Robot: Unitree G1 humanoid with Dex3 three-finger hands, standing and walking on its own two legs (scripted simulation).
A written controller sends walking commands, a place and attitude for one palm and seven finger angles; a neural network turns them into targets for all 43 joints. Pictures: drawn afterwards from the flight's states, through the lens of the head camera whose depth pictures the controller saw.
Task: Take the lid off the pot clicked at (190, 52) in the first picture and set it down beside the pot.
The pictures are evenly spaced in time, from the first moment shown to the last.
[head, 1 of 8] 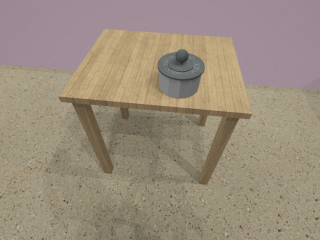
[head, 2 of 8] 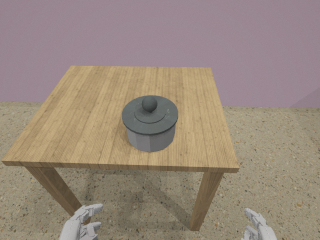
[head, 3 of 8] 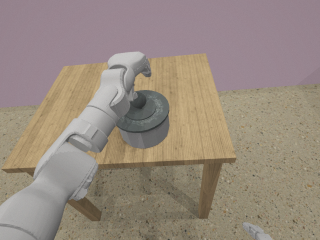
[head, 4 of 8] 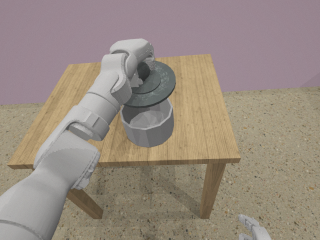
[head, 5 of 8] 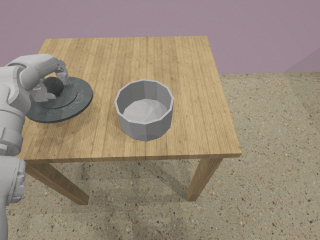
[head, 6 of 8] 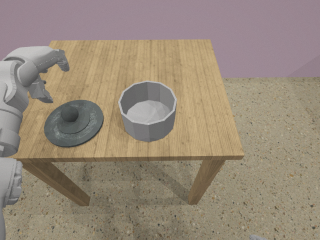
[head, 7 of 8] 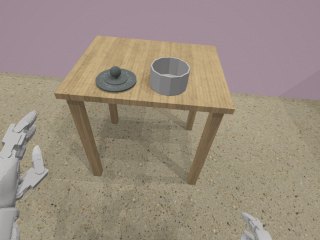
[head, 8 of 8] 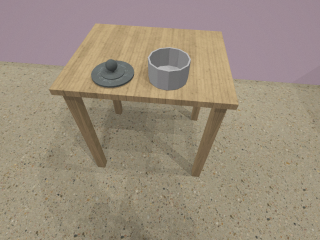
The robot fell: no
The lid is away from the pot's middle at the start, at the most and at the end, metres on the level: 0.00 0.25 0.24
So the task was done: yes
